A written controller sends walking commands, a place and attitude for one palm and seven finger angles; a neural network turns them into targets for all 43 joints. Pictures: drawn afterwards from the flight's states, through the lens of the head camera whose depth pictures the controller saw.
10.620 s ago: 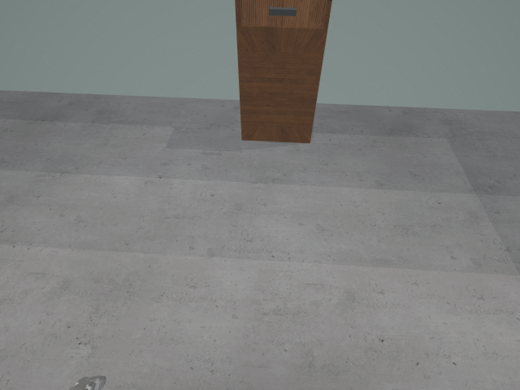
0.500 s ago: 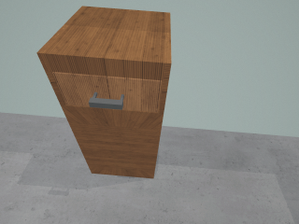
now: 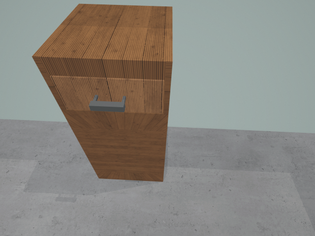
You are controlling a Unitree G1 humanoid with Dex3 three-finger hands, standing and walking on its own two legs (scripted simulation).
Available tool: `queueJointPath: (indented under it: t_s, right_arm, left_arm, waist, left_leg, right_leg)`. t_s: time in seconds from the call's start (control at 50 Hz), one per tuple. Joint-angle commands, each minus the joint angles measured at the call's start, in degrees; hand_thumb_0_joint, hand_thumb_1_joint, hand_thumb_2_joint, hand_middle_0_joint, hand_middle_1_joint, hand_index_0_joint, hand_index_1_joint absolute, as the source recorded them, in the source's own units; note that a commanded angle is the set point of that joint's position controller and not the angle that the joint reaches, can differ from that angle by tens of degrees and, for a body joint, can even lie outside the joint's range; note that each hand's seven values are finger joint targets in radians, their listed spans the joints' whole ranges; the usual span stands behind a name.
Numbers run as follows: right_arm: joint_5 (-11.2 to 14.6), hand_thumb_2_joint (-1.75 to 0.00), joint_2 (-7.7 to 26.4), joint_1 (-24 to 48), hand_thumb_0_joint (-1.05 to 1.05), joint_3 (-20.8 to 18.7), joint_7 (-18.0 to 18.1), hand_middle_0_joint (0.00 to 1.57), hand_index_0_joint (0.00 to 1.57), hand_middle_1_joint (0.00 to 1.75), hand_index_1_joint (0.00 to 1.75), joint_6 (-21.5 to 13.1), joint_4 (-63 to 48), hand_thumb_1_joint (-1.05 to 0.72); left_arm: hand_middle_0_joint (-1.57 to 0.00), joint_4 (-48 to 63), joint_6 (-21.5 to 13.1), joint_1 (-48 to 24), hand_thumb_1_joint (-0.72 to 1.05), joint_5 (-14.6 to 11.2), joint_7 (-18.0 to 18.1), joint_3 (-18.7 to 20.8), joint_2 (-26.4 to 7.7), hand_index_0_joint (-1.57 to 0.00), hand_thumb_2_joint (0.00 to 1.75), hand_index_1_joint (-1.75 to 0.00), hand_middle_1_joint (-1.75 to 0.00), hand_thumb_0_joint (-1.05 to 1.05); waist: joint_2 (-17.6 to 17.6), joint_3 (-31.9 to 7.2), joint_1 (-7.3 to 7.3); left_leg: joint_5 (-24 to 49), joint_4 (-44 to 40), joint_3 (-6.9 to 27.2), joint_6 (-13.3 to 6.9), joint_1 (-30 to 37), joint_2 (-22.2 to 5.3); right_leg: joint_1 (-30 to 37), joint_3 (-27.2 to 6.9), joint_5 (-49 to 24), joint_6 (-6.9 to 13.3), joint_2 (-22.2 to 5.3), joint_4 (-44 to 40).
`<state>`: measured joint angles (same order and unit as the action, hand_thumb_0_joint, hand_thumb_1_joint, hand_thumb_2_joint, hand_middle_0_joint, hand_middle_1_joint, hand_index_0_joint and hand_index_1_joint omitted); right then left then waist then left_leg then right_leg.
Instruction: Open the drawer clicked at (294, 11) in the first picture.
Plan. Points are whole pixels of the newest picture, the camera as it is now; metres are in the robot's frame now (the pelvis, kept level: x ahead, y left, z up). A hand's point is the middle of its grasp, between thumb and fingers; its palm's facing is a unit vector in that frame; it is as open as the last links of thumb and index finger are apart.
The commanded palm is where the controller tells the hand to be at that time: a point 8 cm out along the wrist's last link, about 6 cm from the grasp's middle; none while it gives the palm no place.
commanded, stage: come to a stop and stand still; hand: left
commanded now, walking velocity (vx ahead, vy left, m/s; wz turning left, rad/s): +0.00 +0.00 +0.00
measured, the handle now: (108, 102) +0.54 +0.21 +0.00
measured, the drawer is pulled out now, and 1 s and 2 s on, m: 0.00 0.00 0.00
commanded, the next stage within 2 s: look again from close up in 0.38 s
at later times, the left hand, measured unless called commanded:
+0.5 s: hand out of the picture -0.07 +0.15 -0.17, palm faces +0.06 -0.99 -0.14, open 7.4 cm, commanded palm none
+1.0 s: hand out of the picture +0.00 +0.19 -0.17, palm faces +0.06 -0.98 -0.21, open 7.3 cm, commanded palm none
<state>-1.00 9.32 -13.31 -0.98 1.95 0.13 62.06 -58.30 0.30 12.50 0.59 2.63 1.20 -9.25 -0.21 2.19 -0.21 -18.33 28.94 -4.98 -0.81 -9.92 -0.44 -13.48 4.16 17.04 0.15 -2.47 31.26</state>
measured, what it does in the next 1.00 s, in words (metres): stands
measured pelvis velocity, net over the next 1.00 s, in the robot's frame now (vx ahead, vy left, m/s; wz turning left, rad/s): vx -0.04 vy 0.01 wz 0.01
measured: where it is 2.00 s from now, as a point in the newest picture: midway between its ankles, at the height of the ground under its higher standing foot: outside the picture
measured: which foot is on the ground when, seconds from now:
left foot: down 0.00-1.00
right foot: down 0.00-1.00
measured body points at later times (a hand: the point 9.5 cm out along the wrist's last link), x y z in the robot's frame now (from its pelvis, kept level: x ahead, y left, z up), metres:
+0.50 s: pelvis -0.02 +0.00 +0.01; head -0.02 +0.01 +0.46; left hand -0.08 +0.20 -0.16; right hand -0.06 -0.20 -0.15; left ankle -0.03 +0.11 -0.73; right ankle +0.00 -0.11 -0.73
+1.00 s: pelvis -0.04 +0.01 +0.00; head -0.06 +0.01 +0.45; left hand -0.01 +0.24 -0.15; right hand +0.00 -0.22 -0.15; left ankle -0.03 +0.11 -0.73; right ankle +0.00 -0.11 -0.73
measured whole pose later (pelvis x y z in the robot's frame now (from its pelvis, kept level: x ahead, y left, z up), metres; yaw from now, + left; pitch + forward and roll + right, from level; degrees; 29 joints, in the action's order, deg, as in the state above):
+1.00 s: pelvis -0.04 +0.01 +0.00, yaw +1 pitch -3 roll +0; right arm -1.1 9.9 -16.9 0.1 0.8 0.2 58.7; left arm -57.2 -0.4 17.6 0.5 2.4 -0.2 -9.7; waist -0.1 -0.8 0.0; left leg -15.3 28.9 -4.3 -1.6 -10.6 -0.3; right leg -12.3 4.9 12.5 -0.4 -2.5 27.9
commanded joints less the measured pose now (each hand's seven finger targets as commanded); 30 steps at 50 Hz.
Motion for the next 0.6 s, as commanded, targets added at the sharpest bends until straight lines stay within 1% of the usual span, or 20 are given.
queueJointPath:
  t_s: [0.0,0.06,0.08,0.12,0.14,0.16,0.22,0.24,0.26,0.3,0.34,0.4,0.42,0.44,0.46,0.48,0.5,0.52,0.54,0.58]
  right_arm:
    - [0.1,-0.90,4.0,-3.1,0.00,0.1,-0.2,0.20,0.20,0.30,0.30,-1.0,-1.2,-0.90]
    - [0.1,-0.90,4.0,-3.7,0.00,0.3,-0.3,0.20,0.20,0.30,0.30,-1.1,-0.6,-0.90]
    - [0.1,-0.90,4.3,-4.0,0.00,0.5,-0.4,0.20,0.20,0.30,0.30,-1.2,-0.4,-0.90]
    - [0.1,-0.90,4.2,-4.2,0.00,0.7,-0.5,0.20,0.20,0.30,0.30,-1.2,0.0,-0.90]
    - [0.1,-0.90,4.2,-4.4,0.00,0.7,-0.5,0.20,0.20,0.30,0.30,-1.2,0.2,-0.90]
    - [0.1,-0.90,4.2,-4.8,0.00,0.8,-0.5,0.20,0.20,0.30,0.30,-1.1,0.3,-0.90]
    - [0.2,-0.90,4.1,-5.8,0.00,0.9,-0.5,0.20,0.20,0.30,0.30,-1.3,0.9,-0.90]
    - [0.2,-0.90,4.0,-6.2,0.00,1.0,-0.4,0.20,0.20,0.30,0.30,-1.3,1.1,-0.90]
    - [0.2,-0.90,3.9,-6.4,0.00,1.0,-0.4,0.20,0.20,0.30,0.30,-1.2,1.2,-0.90]
    - [0.2,-0.90,3.5,-7.2,0.00,1.0,-0.4,0.20,0.20,0.30,0.30,-1.2,1.5,-0.90]
    - [0.2,-0.90,3.1,-8.2,0.00,1.1,-0.3,0.20,0.20,0.30,0.30,-1.3,1.9,-0.90]
    - [0.3,-0.90,2.6,-8.9,0.00,1.1,-0.2,0.20,0.20,0.30,0.30,-1.4,2.3,-0.90]
    - [0.4,-0.90,2.3,-9.3,0.00,1.1,-0.1,0.20,0.20,0.30,0.30,-1.5,2.4,-0.90]
    - [0.4,-0.90,2.1,-9.5,0.00,1.1,-0.1,0.20,0.20,0.30,0.30,-1.5,2.5,-0.90]
    - [0.1,-0.90,10.0,-5.8,0.00,-0.5,-0.8,0.20,0.20,0.30,0.30,-1.1,-4.6,-0.90]
    - [-0.6,-0.90,8.5,-5.9,0.00,-0.6,-0.1,0.20,0.20,0.30,0.30,-2.5,-5.7,-0.90]
    - [-0.5,-0.90,6.0,-6.6,0.00,-0.3,0.3,0.20,0.20,0.30,0.30,-2.4,-6.0,-0.90]
    - [-0.4,-0.90,4.6,-8.1,0.00,-0.3,0.6,0.20,0.20,0.30,0.30,-2.2,-6.1,-0.90]
    - [-0.2,-0.90,4.3,-9.1,0.00,-0.4,0.7,0.20,0.20,0.30,0.30,-2.0,-6.3,-0.90]
    - [-0.4,-0.90,4.1,-9.9,0.00,-0.3,0.4,0.20,0.20,0.30,0.30,-1.5,-6.8,-0.90]
  left_arm:
    - [-0.20,0.9,-0.5,4.4,0.90,0.3,-0.6,0.1,-4.5,-0.20,0.90,-0.30,-0.30,0.00]
    - [-0.20,0.1,-0.8,4.8,0.90,0.3,-0.8,-0.1,-4.6,-0.20,0.90,-0.30,-0.30,0.00]
    - [-0.20,0.0,-0.9,4.7,0.90,0.2,-0.8,-0.2,-4.7,-0.20,0.90,-0.30,-0.30,0.00]
    - [-0.20,-0.6,-1.0,5.3,0.90,0.2,-0.9,-0.4,-4.8,-0.20,0.90,-0.30,-0.30,0.00]
    - [-0.20,-0.9,-1.1,5.5,0.90,0.2,-1.0,-0.4,-4.8,-0.20,0.90,-0.30,-0.30,0.00]
    - [-0.20,-1.1,-1.1,5.9,0.90,0.2,-0.9,-0.5,-4.6,-0.20,0.90,-0.30,-0.30,0.00]
    - [-0.20,-1.9,-1.4,7.3,0.90,0.1,-1.0,-0.7,-4.4,-0.20,0.90,-0.30,-0.30,0.00]
    - [-0.20,-2.3,-1.4,7.5,0.90,0.1,-1.0,-0.8,-4.4,-0.20,0.90,-0.30,-0.30,0.00]
    - [-0.20,-2.5,-1.3,7.9,0.90,0.1,-0.9,-0.8,-4.1,-0.20,0.90,-0.30,-0.30,0.00]
    - [-0.20,-3.0,-1.4,8.9,0.90,0.1,-0.9,-0.9,-3.6,-0.20,0.90,-0.30,-0.30,0.00]
    - [-0.20,-3.4,-1.5,9.9,0.90,0.1,-0.8,-0.9,-3.2,-0.20,0.90,-0.30,-0.30,0.00]
    - [-0.20,-4.1,-1.6,11.2,0.90,0.1,-0.7,-1.0,-2.4,-0.20,0.90,-0.30,-0.30,0.00]
    - [-0.20,-4.4,-1.7,11.7,0.90,0.1,-0.7,-1.1,-2.2,-0.20,0.90,-0.30,-0.30,0.00]
    - [-0.20,-4.6,-1.7,12.1,0.90,0.0,-0.7,-1.1,-1.8,-0.20,0.90,-0.30,-0.30,0.00]
    - [-0.20,0.7,-2.2,7.9,0.90,1.3,-0.9,-1.1,-12.6,-0.20,0.90,-0.30,-0.30,0.00]
    - [-0.20,0.0,-2.1,9.2,0.90,0.6,-0.4,-0.3,-7.0,-0.20,0.90,-0.30,-0.30,0.00]
    - [-0.20,0.2,-1.9,10.6,0.90,0.7,-0.4,-0.7,-6.0,-0.20,0.90,-0.30,-0.30,0.00]
    - [-0.20,0.3,-1.8,11.6,0.90,0.7,-0.3,-0.6,-4.3,-0.20,0.90,-0.30,-0.30,0.00]
    - [-0.20,0.6,-1.7,12.2,0.90,0.7,-0.3,-0.5,-4.1,-0.20,0.90,-0.30,-0.30,0.00]
    - [-0.20,1.4,-1.3,11.8,0.90,0.6,-0.3,-0.4,-4.0,-0.20,0.90,-0.30,-0.30,0.00]
  waist:
    - [-0.1,1.2,-0.49]
    - [-0.4,1.2,-0.35]
    - [0.0,1.3,-0.26]
    - [0.6,2.6,-0.44]
    - [0.0,2.9,-0.35]
    - [0.3,3.3,-0.32]
    - [-0.4,2.6,-0.33]
    - [-0.3,2.7,-0.26]
    - [-0.1,3.8,-0.21]
    - [-0.2,4.1,-0.27]
    - [-0.2,3.6,-0.21]
    - [-0.1,3.0,-0.31]
    - [-0.6,2.6,-0.35]
    - [-0.3,2.9,-0.32]
    - [-1.4,10.3,1.98]
    - [4.4,1.0,0.73]
    - [6.8,-4.7,0.93]
    - [5.6,-6.1,1.14]
    - [2.9,-5.9,0.95]
    - [-3.4,-1.2,1.10]
  left_leg:
    - [9.1,-8.6,6.1,-1.2,-3.8,-5.7]
    - [7.1,-10.0,6.3,-1.0,-3.3,-5.7]
    - [6.7,-10.3,6.4,-1.0,-3.5,-5.7]
    - [4.3,-11.4,6.4,-0.9,-4.5,-5.5]
    - [3.5,-11.5,6.3,-0.7,-4.8,-5.3]
    - [2.8,-12.0,6.4,-0.8,-4.8,-5.4]
    - [3.4,-11.8,6.2,-0.8,-4.3,-5.2]
    - [2.8,-11.9,6.3,-0.7,-4.5,-5.1]
    - [1.8,-12.2,6.4,-0.7,-4.7,-5.2]
    - [0.6,-12.4,6.4,-0.8,-5.4,-5.0]
    - [0.4,-12.4,6.3,-0.8,-5.6,-5.0]
    - [1.6,-12.0,6.2,-0.9,-5.1,-5.1]
    - [2.0,-11.6,6.1,-0.9,-5.1,-5.0]
    - [2.1,-11.5,6.1,-0.9,-5.1,-5.0]
    - [4.8,-9.8,7.1,0.6,-6.9,-2.6]
    - [1.0,-7.2,7.9,-0.7,-7.9,-5.6]
    - [2.7,-5.7,8.4,-1.3,-6.0,-4.9]
    - [3.3,-4.5,8.2,-1.3,-6.3,-5.0]
    - [3.8,-3.1,8.1,-1.4,-7.2,-4.7]
    - [2.7,-1.8,7.0,-1.6,-9.0,-3.9]
  right_leg:
    - [2.2,-5.6,-9.1,1.4,-4.3,-8.7]
    - [2.5,-5.5,-6.8,1.4,-4.2,-10.7]
    - [2.6,-5.6,-6.3,1.4,-4.1,-11.0]
    - [2.3,-5.4,-4.5,1.4,-4.2,-12.0]
    - [2.3,-5.5,-3.9,1.3,-4.1,-12.4]
    - [2.1,-5.4,-3.4,1.3,-4.0,-12.7]
    - [2.5,-5.5,-3.9,1.4,-4.2,-13.1]
    - [2.4,-5.5,-3.1,1.4,-4.1,-13.3]
    - [1.6,-5.4,-2.4,1.4,-3.9,-13.4]
    - [1.5,-5.3,-1.7,1.3,-3.8,-13.5]
    - [1.8,-5.2,-1.7,1.4,-3.9,-13.4]
    - [2.0,-4.8,-3.3,1.5,-3.8,-12.8]
    - [2.3,-4.8,-3.5,1.5,-3.9,-12.7]
    - [1.9,-4.9,-3.4,1.6,-3.8,-12.7]
    - [-3.3,-4.6,-2.9,2.2,-2.1,-8.8]
    - [0.6,-4.3,-0.6,2.3,-3.8,-6.4]
    - [2.5,-4.5,-4.1,2.7,-3.8,-5.7]
    - [2.8,-4.3,-4.6,2.6,-3.9,-5.3]
    - [2.5,-4.8,-4.4,2.6,-4.1,-5.8]
    - [-0.4,-6.3,-1.1,2.7,-4.6,-7.4]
